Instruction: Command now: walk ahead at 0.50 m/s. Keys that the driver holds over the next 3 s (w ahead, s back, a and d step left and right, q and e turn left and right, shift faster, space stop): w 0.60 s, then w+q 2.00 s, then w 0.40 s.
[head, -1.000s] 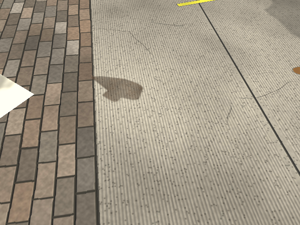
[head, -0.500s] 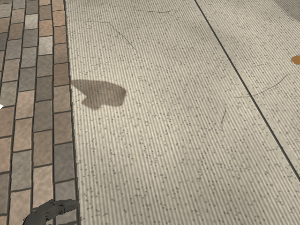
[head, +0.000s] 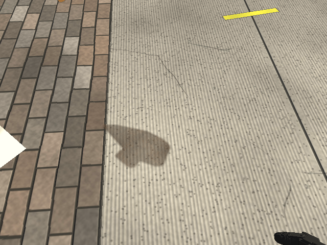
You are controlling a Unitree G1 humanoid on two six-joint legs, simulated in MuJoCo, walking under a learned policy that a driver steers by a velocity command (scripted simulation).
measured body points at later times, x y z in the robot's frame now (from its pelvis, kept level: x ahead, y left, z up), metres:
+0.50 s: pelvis +0.27 +0.01 +0.01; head +0.30 +0.01 +0.46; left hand +0.49 +0.23 -0.09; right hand +0.25 -0.27 -0.12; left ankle +0.14 +0.11 -0.72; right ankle +0.45 -0.13 -0.70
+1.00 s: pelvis +0.55 -0.02 +0.01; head +0.57 -0.02 +0.46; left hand +0.53 +0.25 -0.12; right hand +0.75 -0.24 -0.10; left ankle +0.72 +0.15 -0.68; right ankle +0.45 -0.12 -0.72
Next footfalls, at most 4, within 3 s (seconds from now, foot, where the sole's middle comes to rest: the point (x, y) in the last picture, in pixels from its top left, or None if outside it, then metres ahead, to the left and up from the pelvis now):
0.56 right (210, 241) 0.49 -0.12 -0.76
1.12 left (152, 173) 0.77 0.13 -0.76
1.60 right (174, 117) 1.12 0.05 -0.76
2.12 left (102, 107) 1.16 0.44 -0.76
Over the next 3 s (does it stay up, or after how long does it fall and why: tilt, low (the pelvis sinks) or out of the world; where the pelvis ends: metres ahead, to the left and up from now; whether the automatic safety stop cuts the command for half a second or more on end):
stays up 1.38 0.64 0.02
